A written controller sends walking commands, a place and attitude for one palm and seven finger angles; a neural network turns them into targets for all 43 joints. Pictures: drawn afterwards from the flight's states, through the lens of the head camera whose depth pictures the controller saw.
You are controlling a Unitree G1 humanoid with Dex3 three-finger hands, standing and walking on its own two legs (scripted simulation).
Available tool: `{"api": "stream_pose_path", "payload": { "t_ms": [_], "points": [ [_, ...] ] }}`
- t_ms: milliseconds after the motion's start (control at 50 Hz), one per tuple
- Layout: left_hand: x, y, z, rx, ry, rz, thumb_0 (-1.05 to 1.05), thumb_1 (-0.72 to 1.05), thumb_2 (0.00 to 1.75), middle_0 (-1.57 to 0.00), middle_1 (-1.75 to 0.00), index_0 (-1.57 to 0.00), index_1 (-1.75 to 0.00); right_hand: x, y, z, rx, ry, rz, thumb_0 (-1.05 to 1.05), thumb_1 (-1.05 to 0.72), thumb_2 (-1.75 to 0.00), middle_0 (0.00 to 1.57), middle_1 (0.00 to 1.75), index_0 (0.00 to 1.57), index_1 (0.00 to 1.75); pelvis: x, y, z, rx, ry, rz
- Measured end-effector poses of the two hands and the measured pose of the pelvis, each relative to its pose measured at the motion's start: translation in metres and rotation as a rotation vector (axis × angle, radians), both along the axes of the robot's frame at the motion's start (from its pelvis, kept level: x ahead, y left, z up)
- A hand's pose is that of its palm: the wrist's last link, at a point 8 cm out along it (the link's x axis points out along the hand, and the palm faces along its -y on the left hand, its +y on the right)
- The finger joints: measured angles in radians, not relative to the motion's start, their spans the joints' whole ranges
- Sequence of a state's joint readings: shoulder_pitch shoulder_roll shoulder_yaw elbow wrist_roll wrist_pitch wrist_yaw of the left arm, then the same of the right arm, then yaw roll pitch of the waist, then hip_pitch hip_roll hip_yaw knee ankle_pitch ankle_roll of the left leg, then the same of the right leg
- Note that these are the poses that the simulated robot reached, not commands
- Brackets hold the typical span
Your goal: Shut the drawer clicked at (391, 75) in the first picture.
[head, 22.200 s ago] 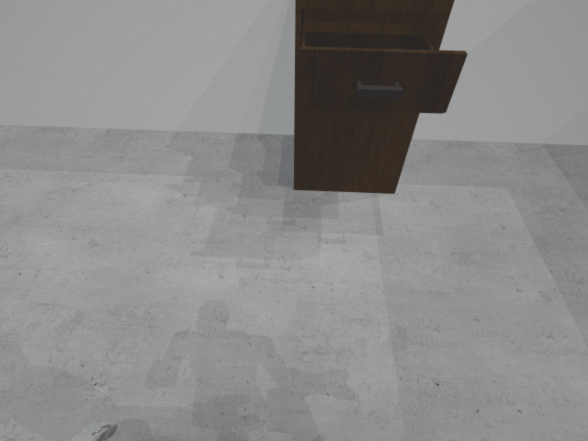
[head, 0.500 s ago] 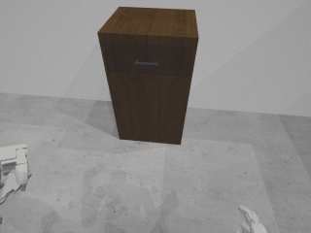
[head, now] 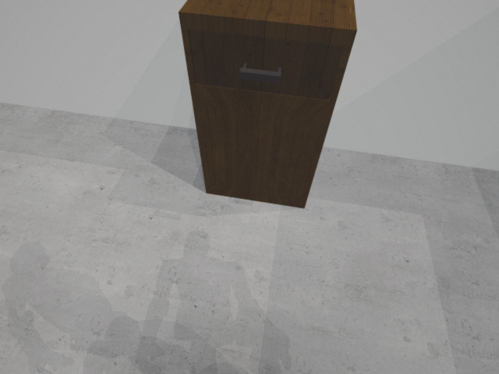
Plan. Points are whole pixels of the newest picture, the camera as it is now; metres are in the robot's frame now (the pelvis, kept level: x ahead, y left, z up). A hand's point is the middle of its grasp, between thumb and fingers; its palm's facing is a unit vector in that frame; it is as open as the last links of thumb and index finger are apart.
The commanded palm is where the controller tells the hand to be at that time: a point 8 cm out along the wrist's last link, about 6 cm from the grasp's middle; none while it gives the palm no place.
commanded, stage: let the arm hang, fingers relaxed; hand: left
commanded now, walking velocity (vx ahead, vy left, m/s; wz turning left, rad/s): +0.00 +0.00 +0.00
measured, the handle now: (261, 71) +0.94 +0.04 -0.04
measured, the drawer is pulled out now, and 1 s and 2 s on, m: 0.00 0.00 0.00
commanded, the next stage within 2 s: look to check the result in 0.60 s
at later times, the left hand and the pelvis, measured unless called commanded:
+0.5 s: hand out of the picture +0.07 +0.18 -0.17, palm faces -0.01 -0.98 -0.21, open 7.3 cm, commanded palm none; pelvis +0.02 +0.00 +0.00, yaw -1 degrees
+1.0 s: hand out of the picture +0.04 +0.19 -0.17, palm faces -0.01 -0.97 -0.25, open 7.4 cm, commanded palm none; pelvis +0.02 -0.01 +0.01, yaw -2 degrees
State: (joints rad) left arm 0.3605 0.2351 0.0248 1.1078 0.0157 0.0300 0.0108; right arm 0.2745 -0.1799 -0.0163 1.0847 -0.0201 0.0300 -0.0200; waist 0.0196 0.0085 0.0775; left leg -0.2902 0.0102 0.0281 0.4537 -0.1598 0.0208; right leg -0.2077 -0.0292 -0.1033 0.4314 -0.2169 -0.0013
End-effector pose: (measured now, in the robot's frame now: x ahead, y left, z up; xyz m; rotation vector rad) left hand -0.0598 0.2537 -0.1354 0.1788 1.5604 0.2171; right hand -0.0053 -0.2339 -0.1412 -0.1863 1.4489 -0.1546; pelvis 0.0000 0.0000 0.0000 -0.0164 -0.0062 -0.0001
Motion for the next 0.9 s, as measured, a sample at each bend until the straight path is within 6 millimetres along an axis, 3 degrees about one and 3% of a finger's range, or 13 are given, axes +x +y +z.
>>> {"api": "stream_pose_path", "payload": {
  "t_ms": [60,140,260,400,520,640,900],
  "points": [
    [-0.008,0.002,0.004,0.007,0.037,0.001,0.01,0.91,0.90,-0.61,-0.77,-0.60,-0.75,-0.009,0.003,-0.002,0.008,0.025,-0.021,0.00,-0.91,-0.90,0.20,0.29,0.20,0.30,0.002,0.002,0.001,0.004,-0.001,-0.006],
    [0.002,0.001,0.005,0.009,0.024,-0.009,0.01,0.91,0.90,-0.45,-0.59,-0.45,-0.58,-0.011,0.006,-0.005,0.017,0.027,-0.039,0.00,-0.91,-0.90,0.20,0.29,0.20,0.30,0.004,0.004,0.002,0.008,-0.003,-0.012],
    [0.046,-0.007,0.000,-0.004,-0.082,-0.042,0.01,0.91,0.90,-0.29,-0.40,-0.29,-0.40,0.002,0.008,-0.007,0.025,-0.016,-0.049,0.00,-0.91,-0.90,0.20,0.29,0.20,0.30,0.008,0.003,0.002,0.012,-0.010,-0.018],
    [0.102,-0.020,-0.002,-0.029,-0.218,-0.085,0.00,0.91,0.90,-0.22,-0.32,-0.22,-0.32,0.022,0.009,-0.006,0.032,-0.079,-0.053,0.00,-0.91,-0.90,0.20,0.29,0.20,0.30,0.012,0.000,0.002,0.015,-0.013,-0.023],
    [0.128,-0.029,0.000,-0.041,-0.273,-0.104,0.00,0.91,0.90,-0.21,-0.30,-0.21,-0.30,0.029,0.005,-0.005,0.028,-0.095,-0.059,0.00,-0.92,-0.90,0.20,0.29,0.20,0.30,0.016,-0.003,0.003,0.015,-0.013,-0.026],
    [0.129,-0.030,0.000,-0.036,-0.260,-0.103,0.00,0.91,0.90,-0.20,-0.30,-0.20,-0.30,0.027,0.001,-0.005,0.026,-0.080,-0.065,0.00,-0.91,-0.90,0.20,0.29,0.20,0.30,0.020,-0.006,0.004,0.015,-0.014,-0.027],
    [0.101,-0.022,0.001,-0.009,-0.168,-0.078,0.00,0.91,0.90,-0.20,-0.30,-0.20,-0.30,0.025,-0.015,-0.002,0.000,-0.043,-0.062,0.00,-0.91,-0.90,0.20,0.29,0.20,0.30,0.024,-0.011,0.005,0.012,-0.015,-0.028]
  ]
}}
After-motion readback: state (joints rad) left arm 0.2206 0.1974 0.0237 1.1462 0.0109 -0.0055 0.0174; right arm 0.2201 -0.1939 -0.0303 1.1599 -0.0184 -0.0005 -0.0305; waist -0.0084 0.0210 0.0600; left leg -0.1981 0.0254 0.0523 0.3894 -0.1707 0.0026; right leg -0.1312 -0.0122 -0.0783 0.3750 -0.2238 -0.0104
